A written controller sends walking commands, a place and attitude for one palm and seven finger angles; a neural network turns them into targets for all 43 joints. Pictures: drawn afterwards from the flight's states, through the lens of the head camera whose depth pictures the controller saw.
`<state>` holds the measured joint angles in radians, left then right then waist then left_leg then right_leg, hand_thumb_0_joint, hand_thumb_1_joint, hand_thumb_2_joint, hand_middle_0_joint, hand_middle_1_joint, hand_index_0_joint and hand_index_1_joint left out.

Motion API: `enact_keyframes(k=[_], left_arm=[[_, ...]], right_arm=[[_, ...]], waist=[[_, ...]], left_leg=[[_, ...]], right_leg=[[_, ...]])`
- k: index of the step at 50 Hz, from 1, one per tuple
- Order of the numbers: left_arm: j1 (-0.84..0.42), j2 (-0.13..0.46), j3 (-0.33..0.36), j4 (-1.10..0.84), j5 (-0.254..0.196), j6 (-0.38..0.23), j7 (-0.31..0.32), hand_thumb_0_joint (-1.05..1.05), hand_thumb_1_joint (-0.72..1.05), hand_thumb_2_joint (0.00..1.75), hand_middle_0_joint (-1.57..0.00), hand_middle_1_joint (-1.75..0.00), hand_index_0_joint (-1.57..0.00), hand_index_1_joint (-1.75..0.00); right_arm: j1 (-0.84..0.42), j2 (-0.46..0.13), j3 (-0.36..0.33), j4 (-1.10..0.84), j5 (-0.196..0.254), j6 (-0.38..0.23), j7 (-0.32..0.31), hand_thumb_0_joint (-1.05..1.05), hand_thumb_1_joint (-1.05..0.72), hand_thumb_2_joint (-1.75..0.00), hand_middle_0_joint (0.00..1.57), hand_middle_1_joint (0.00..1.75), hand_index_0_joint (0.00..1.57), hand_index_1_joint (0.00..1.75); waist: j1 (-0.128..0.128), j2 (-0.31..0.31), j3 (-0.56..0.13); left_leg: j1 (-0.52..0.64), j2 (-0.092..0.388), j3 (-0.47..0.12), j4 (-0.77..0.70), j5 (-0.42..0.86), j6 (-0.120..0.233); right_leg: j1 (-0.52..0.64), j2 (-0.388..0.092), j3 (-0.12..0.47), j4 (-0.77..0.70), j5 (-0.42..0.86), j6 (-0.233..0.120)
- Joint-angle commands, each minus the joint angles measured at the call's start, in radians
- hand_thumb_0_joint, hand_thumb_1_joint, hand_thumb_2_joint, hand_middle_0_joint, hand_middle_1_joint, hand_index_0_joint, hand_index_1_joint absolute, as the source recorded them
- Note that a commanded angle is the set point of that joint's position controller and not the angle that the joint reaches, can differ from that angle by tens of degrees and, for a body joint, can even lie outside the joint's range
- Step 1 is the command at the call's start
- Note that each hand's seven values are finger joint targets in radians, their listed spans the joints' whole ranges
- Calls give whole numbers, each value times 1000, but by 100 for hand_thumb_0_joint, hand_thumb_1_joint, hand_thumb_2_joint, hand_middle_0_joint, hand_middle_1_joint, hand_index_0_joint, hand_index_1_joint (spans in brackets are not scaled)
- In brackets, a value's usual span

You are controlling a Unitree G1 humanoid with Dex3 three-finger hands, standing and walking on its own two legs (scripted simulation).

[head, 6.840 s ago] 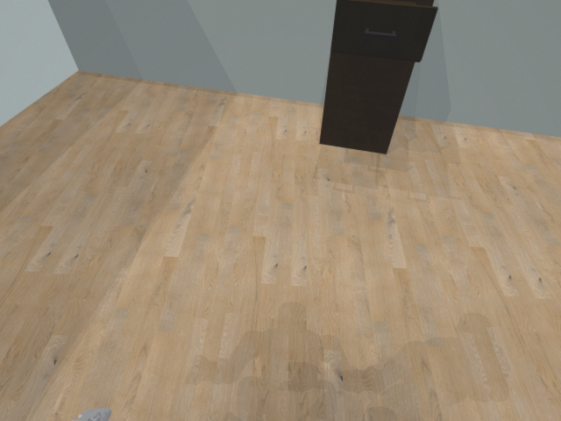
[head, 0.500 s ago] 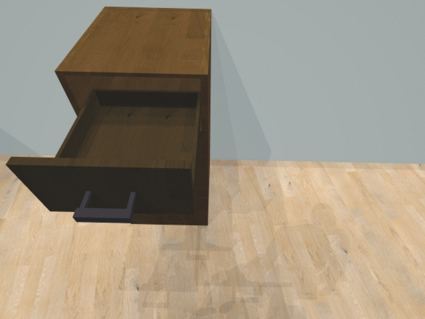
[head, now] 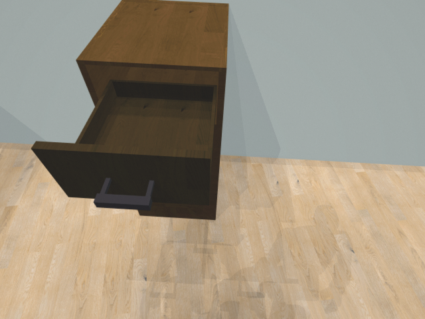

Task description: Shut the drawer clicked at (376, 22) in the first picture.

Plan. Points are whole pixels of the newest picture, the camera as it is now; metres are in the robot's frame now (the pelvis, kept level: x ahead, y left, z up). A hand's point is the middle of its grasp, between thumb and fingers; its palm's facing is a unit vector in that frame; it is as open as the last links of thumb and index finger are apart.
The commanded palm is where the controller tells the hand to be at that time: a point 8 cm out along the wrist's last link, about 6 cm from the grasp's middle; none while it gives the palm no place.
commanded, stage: come to a stop and stand still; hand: left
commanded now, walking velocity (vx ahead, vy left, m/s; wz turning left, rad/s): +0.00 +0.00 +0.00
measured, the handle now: (126, 193) +0.35 +0.21 +0.00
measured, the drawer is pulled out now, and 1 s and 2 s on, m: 0.30 0.30 0.30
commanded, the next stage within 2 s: look again from close up in 0.40 s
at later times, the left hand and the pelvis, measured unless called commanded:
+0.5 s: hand out of the picture +0.03 +0.20 -0.16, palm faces -0.02 -0.97 -0.24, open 7.4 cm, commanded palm none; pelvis +0.02 +0.01 +0.01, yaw -2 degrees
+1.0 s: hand out of the picture +0.03 +0.14 -0.16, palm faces -0.01 -0.97 -0.22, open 7.4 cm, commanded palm none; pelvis +0.02 -0.04 +0.01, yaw -1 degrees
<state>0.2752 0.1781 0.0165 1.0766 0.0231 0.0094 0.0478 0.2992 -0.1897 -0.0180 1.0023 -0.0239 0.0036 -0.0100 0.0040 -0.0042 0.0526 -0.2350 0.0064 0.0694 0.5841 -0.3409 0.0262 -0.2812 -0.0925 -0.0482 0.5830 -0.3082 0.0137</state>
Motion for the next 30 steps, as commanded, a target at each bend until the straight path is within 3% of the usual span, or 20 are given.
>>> enact_keyframes(k=[1,2,3,6,7,8,14,16,19,30], left_arm=[[48,69,-4,-56,-7,-9,-7,0,90,90,-20,-30,-20,-30],[49,70,-7,-52,-8,-10,-11,0,90,90,-20,-30,-20,-30],[38,78,-8,-56,-8,-12,-13,0,90,90,-20,-30,-20,-30],[35,85,-11,-59,-6,-7,-13,0,90,90,-20,-30,-20,-30],[38,85,-12,-60,-4,-7,-14,0,90,90,-20,-30,-20,-30],[37,91,-12,-60,-4,-7,-14,0,90,90,-20,-30,-20,-30],[54,96,-13,-49,-9,-14,-12,0,90,90,-20,-30,-20,-30],[52,97,-11,-44,-11,-15,-12,0,90,90,-20,-30,-20,-30],[41,97,-10,-38,-11,-14,-10,0,90,90,-20,-30,-20,-30],[26,97,-7,-20,-12,-19,-8,0,90,90,-20,-30,-20,-30]], right_arm=[[9,-115,2,-75,5,-23,-16,0,-90,-90,20,30,20,30],[8,-114,4,-77,7,-23,-16,0,-90,-90,20,30,20,30],[11,-111,5,-76,7,-26,-15,0,-90,-90,20,30,20,30],[11,-122,3,-59,8,-23,-12,0,-90,-90,20,30,20,30],[10,-124,4,-55,8,-24,-10,0,-90,-90,20,30,20,30],[10,-123,5,-49,7,-27,-10,0,-90,-90,20,30,20,30],[9,-126,13,-19,9,-39,-16,0,-90,-90,20,30,20,30],[13,-125,14,-9,9,-42,-18,0,-90,-90,20,30,20,30],[14,-119,14,9,10,-41,-21,0,-90,-90,20,30,20,30],[18,-86,13,58,13,-36,-21,0,-90,-90,20,30,20,30]], waist=[[18,152,2],[14,88,6],[8,82,6],[3,6,73],[2,6,75],[3,34,70],[5,7,3],[3,23,-20],[1,19,-12],[0,7,-11]], left_leg=[[-56,156,-158,-210,321,50],[-53,137,-145,-207,264,42],[-44,126,-146,-222,257,33],[-79,115,-158,-284,40,25],[-78,113,-158,-298,20,24],[-68,112,-161,-309,53,23],[31,109,-120,-270,271,19],[62,105,-106,-254,343,16],[75,105,-96,-242,396,14],[77,93,-68,-224,326,6]], right_leg=[[48,45,-4,-20,-24,-37],[53,38,18,-51,17,-39],[53,34,35,-61,54,-43],[34,23,65,-86,35,-40],[33,19,68,-88,46,-40],[36,20,64,-81,64,-40],[60,4,82,-89,152,-31],[71,-1,84,-88,189,-29],[77,-2,80,-86,219,-25],[102,-13,91,-120,288,-27]])
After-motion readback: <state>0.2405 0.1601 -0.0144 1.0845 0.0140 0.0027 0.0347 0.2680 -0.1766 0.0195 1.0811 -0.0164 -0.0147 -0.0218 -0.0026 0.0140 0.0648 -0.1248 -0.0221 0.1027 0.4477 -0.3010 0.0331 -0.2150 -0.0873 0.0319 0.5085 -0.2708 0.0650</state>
